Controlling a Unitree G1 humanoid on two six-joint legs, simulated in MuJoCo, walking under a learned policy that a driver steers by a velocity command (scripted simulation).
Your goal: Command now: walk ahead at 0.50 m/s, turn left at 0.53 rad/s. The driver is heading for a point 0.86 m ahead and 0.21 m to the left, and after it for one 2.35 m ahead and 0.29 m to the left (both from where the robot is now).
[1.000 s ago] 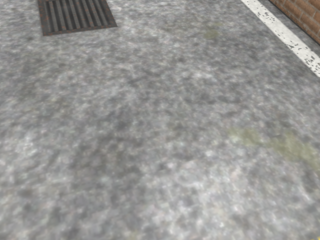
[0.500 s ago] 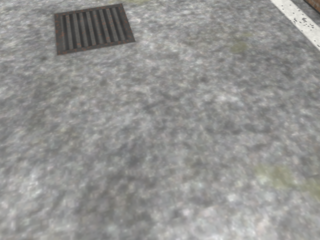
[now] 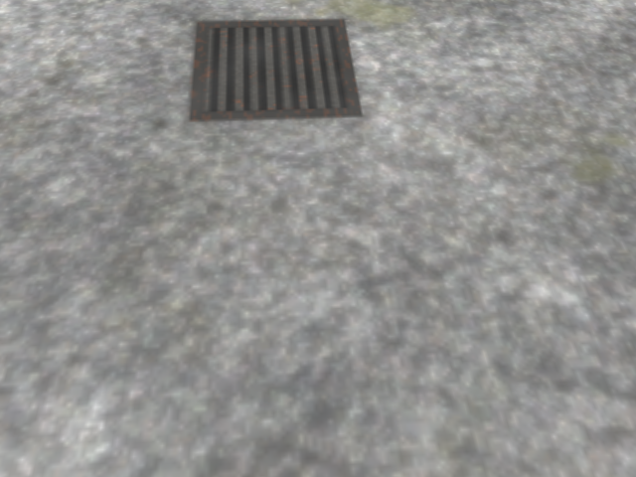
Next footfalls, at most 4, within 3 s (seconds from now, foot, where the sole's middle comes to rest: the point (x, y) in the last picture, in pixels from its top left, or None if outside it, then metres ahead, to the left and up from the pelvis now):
0.28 right None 0.35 -0.14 -0.78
0.80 left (212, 442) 0.53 0.21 -0.78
1.30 right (224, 295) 0.88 0.21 -0.78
1.78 left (104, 252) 1.02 0.52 -0.78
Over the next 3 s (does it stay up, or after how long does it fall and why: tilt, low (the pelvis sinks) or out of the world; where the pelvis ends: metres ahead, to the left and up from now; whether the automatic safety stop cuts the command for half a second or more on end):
stays up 1.57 0.42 0.00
